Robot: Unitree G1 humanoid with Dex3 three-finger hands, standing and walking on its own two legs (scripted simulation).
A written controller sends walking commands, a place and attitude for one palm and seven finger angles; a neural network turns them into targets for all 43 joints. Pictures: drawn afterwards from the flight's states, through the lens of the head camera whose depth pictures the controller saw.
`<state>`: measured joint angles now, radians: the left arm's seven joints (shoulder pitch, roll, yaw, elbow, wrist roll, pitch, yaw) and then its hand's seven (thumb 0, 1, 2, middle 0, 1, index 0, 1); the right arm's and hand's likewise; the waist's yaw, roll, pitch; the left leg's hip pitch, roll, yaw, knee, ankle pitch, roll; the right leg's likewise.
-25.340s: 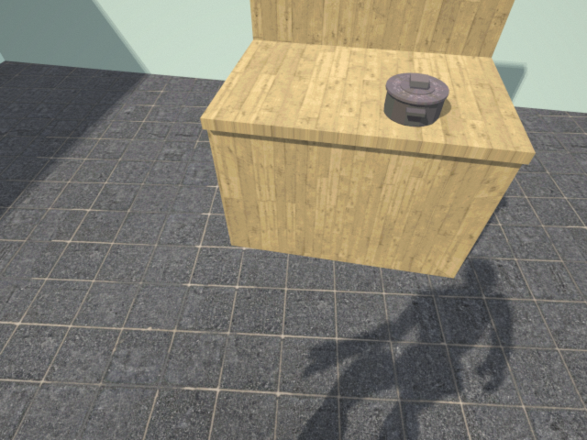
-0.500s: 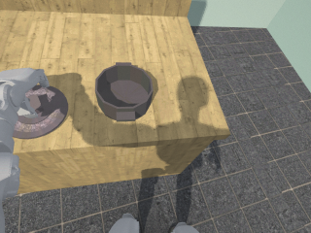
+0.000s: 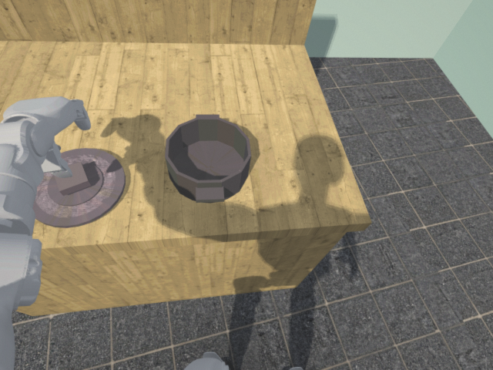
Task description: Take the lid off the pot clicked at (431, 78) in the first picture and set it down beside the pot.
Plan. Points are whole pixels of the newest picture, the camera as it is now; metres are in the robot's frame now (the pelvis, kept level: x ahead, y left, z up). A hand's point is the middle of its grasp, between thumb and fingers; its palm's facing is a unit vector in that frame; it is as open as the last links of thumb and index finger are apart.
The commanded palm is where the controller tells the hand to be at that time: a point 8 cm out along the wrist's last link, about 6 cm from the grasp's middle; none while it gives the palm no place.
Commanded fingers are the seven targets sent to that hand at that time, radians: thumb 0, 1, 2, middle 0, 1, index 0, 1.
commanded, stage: raise the empty hand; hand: left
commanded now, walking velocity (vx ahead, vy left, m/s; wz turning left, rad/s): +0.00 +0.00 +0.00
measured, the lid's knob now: (72, 178) +0.46 +0.33 -0.05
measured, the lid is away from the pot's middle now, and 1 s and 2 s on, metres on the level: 0.27 0.27 0.27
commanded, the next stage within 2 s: draw the hand back to the body in 0.68 s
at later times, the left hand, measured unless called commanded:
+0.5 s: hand (41, 121) +0.46 +0.31 +0.11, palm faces -0.36 -0.12 -0.92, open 11.0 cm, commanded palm +0.48 +0.30 +0.18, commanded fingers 0.00 -0.02 0.66 -0.35 -0.85 -0.35 -0.85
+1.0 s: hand (35, 125) +0.44 +0.31 +0.12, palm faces -0.37 -0.11 -0.92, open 11.0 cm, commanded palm +0.43 +0.30 +0.19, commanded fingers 0.00 -0.02 0.66 -0.35 -0.85 -0.35 -0.85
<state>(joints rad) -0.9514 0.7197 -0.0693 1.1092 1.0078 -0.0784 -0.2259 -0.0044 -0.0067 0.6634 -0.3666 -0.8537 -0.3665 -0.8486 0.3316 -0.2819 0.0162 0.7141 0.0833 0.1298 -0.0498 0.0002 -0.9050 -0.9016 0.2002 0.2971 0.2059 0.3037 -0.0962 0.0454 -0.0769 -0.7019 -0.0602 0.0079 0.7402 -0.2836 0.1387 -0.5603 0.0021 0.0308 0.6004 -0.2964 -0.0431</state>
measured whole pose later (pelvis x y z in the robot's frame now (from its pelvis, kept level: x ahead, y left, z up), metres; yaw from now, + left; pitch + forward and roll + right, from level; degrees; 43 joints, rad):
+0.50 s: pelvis +0.01 -0.01 +0.01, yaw +1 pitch +11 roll -5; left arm -0.96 0.75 -0.05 1.04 0.97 -0.10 -0.32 0.00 -0.01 0.66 -0.37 -0.85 -0.37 -0.85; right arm 0.31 -0.29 0.02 0.71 0.09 0.12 -0.06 0.00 -0.91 -0.90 0.20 0.30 0.20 0.30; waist -0.08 0.04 -0.06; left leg -0.55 -0.07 0.01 0.61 -0.25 0.13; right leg -0.41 -0.01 0.04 0.47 -0.26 -0.02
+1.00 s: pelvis +0.02 -0.02 +0.02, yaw +1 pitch +9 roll -4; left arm -0.85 0.76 -0.02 0.93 0.94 -0.12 -0.36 0.00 -0.01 0.66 -0.36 -0.85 -0.36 -0.85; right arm 0.28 -0.29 0.01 0.68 0.09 0.16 -0.04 0.00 -0.91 -0.90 0.20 0.30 0.20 0.30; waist -0.06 0.04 -0.05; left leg -0.48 -0.07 0.00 0.56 -0.23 0.13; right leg -0.35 -0.02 0.03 0.42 -0.24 -0.01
